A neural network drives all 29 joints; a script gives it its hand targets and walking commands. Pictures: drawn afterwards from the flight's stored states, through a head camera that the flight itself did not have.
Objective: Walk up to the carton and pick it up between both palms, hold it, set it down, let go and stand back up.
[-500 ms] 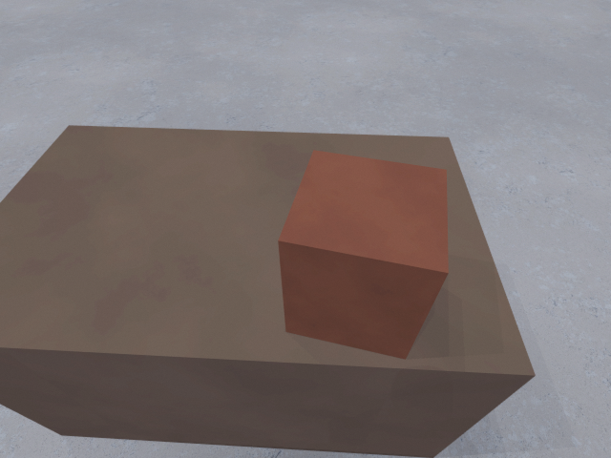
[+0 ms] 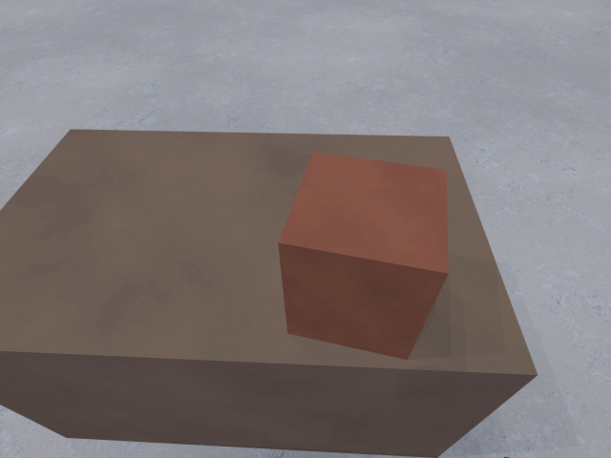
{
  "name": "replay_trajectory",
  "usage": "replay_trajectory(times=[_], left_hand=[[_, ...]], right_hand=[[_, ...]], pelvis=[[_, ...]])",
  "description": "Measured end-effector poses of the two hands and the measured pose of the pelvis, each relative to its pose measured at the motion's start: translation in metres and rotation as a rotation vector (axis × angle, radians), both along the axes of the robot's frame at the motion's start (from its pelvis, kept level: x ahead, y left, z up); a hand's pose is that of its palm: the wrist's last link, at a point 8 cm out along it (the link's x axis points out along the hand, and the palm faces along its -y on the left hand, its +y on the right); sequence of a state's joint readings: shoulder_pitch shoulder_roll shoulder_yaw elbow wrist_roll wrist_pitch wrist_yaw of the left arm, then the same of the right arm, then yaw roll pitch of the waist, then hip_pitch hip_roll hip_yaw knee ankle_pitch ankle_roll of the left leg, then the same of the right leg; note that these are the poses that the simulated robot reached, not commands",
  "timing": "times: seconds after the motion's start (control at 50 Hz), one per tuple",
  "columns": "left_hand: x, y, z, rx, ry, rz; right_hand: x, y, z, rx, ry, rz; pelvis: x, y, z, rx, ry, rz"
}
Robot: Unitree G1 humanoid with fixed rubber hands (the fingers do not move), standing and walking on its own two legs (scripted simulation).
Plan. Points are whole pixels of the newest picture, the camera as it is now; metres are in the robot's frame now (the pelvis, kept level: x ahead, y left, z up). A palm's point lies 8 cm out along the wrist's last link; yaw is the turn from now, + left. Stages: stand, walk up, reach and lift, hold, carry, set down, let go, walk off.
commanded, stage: stand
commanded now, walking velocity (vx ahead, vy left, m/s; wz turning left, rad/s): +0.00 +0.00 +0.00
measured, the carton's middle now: (361, 257) +0.43 -0.07 -0.01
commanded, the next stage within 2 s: none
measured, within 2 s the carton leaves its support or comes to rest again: neither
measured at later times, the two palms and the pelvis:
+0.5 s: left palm out of the picture +0.06 +0.29 -0.11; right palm out of the picture +0.09 -0.29 -0.11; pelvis +0.00 +0.00 +0.00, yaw +0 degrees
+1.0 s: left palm out of the picture +0.06 +0.28 -0.11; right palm out of the picture +0.08 -0.30 -0.12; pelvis +0.00 -0.01 +0.00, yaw -1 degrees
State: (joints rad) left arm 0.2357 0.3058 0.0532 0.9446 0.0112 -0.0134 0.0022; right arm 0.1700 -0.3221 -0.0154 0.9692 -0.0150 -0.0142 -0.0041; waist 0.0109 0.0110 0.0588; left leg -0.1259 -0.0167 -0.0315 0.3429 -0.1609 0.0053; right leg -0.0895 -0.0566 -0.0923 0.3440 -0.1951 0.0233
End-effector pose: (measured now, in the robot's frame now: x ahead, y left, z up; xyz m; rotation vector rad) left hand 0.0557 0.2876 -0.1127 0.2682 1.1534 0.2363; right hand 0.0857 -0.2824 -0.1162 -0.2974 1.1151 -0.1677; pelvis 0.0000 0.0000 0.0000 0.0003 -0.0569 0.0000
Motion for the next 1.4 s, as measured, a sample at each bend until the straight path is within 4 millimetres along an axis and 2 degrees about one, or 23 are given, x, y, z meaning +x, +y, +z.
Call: replay_trajectory(times=[0.1,0.26,0.34,0.5,0.7,0.84,1.06,1.16,1.3,1.4], left_hand=[[0.006,0.004,0.003,0.014,-0.014,-0.008],[0.015,0.004,0.004,0.014,-0.028,-0.017],[0.010,0.005,0.003,0.016,-0.013,-0.020],[0.002,0.000,0.002,0.012,0.011,-0.010],[-0.005,-0.007,0.000,0.002,0.021,-0.013],[-0.002,-0.003,0.004,0.025,0.016,-0.008],[0.005,-0.010,0.004,0.016,0.006,-0.031],[0.013,-0.008,0.006,0.026,-0.004,-0.043],[0.020,-0.007,0.009,0.030,-0.028,-0.042],[0.014,-0.014,0.005,0.008,-0.016,-0.033]], right_hand=[[0.007,-0.001,0.002,0.002,-0.022,-0.008],[-0.005,-0.002,-0.001,0.005,0.028,-0.010],[-0.006,-0.002,-0.003,0.009,0.033,-0.015],[0.003,-0.010,0.002,-0.011,0.012,-0.008],[0.007,-0.008,0.001,0.004,0.003,-0.009],[-0.008,-0.014,-0.003,-0.001,0.052,-0.024],[-0.005,-0.020,-0.001,-0.006,0.034,-0.022],[-0.012,-0.026,0.000,-0.022,0.041,-0.032],[-0.024,-0.023,-0.005,-0.013,0.076,-0.034],[-0.028,-0.019,-0.006,-0.002,0.088,-0.035]], pelvis=[[0.001,-0.001,0.000,0.000,-0.001,-0.002],[0.002,-0.002,0.001,0.002,0.004,-0.001],[0.002,-0.003,0.000,0.002,0.003,-0.005],[0.002,-0.004,0.001,0.007,0.001,-0.005],[0.003,-0.007,0.002,0.003,-0.001,-0.005],[0.004,-0.010,0.002,0.006,0.001,-0.006],[0.004,-0.013,0.001,0.004,-0.004,-0.010],[0.002,-0.014,0.001,0.004,-0.005,-0.008],[0.001,-0.015,0.001,0.004,-0.008,-0.009],[0.000,-0.014,0.001,0.004,-0.005,-0.009]])
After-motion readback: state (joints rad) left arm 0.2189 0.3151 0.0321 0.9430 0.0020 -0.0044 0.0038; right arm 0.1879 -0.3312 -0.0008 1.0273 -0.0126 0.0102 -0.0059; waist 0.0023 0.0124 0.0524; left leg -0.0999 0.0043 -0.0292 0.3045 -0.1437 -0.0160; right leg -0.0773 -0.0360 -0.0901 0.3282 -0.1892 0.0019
